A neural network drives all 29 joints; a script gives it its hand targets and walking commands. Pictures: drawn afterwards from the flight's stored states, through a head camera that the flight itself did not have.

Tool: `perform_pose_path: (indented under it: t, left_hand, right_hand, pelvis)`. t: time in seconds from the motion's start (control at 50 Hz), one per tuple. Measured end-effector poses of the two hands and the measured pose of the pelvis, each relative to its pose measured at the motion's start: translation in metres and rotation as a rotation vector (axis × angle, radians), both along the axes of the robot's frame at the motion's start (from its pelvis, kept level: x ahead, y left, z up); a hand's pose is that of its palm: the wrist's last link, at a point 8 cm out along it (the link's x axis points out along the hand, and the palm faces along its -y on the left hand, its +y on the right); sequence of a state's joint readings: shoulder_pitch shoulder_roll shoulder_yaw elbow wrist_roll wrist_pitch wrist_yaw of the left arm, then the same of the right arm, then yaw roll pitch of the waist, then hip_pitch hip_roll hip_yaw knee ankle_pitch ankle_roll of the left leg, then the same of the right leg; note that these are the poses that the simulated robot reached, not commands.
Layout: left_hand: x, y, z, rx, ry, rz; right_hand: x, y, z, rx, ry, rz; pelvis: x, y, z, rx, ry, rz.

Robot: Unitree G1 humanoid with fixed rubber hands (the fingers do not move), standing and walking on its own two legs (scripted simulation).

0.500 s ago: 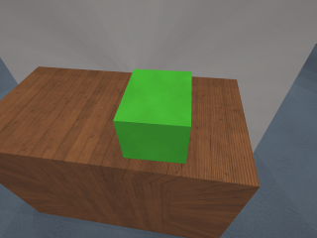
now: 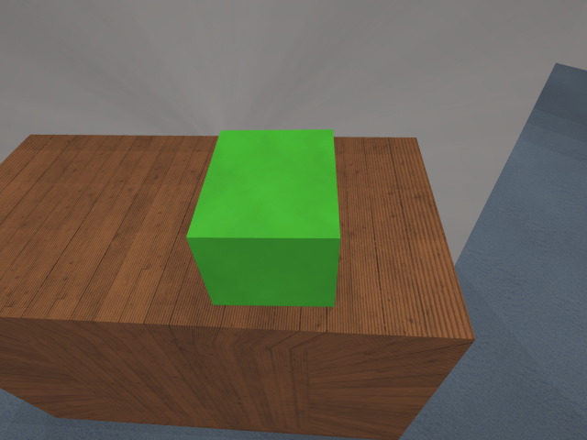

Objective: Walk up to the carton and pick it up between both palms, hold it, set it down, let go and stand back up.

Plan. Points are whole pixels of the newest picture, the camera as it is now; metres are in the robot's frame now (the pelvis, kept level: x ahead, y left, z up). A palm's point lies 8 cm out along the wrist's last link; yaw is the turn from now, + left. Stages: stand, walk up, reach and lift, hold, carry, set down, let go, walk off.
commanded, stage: walk up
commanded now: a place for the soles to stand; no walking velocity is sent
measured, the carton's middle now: (274, 214) +0.50 +0.06 +0.02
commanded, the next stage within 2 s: none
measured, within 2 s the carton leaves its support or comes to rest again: neither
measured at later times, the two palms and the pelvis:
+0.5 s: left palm out of the picture +0.03 +0.29 -0.12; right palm out of the picture +0.01 -0.25 -0.13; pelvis -0.01 +0.03 +0.00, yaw -5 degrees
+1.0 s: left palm out of the picture +0.07 +0.28 -0.13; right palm out of the picture -0.04 -0.19 -0.13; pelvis +0.00 +0.05 +0.00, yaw -2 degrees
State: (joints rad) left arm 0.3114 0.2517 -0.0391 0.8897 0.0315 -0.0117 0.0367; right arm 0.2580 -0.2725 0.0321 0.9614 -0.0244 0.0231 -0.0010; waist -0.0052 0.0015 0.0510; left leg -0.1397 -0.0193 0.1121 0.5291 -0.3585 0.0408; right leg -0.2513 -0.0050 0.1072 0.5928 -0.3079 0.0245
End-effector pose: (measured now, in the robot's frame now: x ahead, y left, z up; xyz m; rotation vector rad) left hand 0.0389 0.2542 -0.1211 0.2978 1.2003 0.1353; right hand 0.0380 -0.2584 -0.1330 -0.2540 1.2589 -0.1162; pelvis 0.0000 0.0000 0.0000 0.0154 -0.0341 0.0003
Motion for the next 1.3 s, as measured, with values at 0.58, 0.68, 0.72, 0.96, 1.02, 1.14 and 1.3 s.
perform_pose_path:
  t: [0.58,0.68,0.72,0.96,1.02,1.14,1.3]
  left_hand:
    - [0.001,0.048,0.002,0.041,0.068,-0.066]
    - [0.032,0.042,0.002,0.02,0.015,-0.118]
    - [0.043,0.036,0.001,0.005,-0.013,-0.131]
    - [0.039,0.023,-0.009,-0.041,-0.029,-0.049]
    - [0.028,0.033,-0.011,-0.05,0.005,-0.023]
    - [0.008,0.048,-0.011,-0.066,0.073,0.008]
    - [0.0,0.047,-0.01,-0.06,0.118,0.04]
  right_hand:
    - [-0.042,0.029,0.007,-0.026,0.033,-0.12]
    - [-0.06,0.047,0.01,-0.014,0.077,-0.153]
    - [-0.069,0.054,0.007,-0.004,0.104,-0.16]
    - [-0.078,0.065,-0.004,0.026,0.15,-0.113]
    - [-0.073,0.069,0.002,0.023,0.127,-0.089]
    - [-0.057,0.08,0.01,0.025,0.094,-0.082]
    - [-0.032,0.08,0.011,0.028,0.075,-0.055]
  pelvis:
    - [-0.006,0.039,0.002,-0.017,0.015,-0.109]
    - [-0.004,0.045,0.006,-0.034,0.015,-0.099]
    - [-0.003,0.045,0.005,-0.031,0.014,-0.096]
    - [-0.002,0.045,-0.002,-0.031,0.004,-0.052]
    - [-0.002,0.05,0.001,-0.021,-0.002,-0.029]
    - [0.007,0.057,0.008,-0.018,0.007,-0.023]
    - [0.017,0.055,0.011,-0.014,0.009,-0.001]
